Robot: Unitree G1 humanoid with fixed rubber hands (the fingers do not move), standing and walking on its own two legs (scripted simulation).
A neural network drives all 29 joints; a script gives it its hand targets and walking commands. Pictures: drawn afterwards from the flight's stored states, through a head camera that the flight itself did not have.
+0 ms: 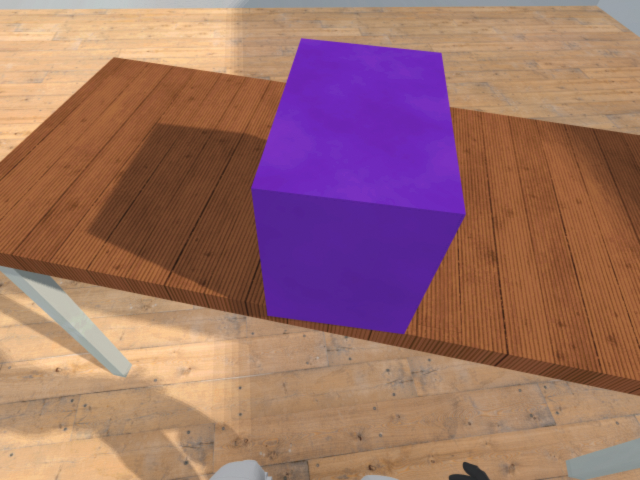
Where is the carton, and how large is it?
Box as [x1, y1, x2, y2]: [251, 38, 465, 333]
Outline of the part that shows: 301,38 251,187 267,315 403,333 465,214 441,53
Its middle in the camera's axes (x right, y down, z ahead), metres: +0.05 -0.07 +0.54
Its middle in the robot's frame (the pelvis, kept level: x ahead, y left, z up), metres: +0.46 -0.05 +0.09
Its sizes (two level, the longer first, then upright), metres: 0.301 0.195 0.253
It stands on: a table, 0.71 m high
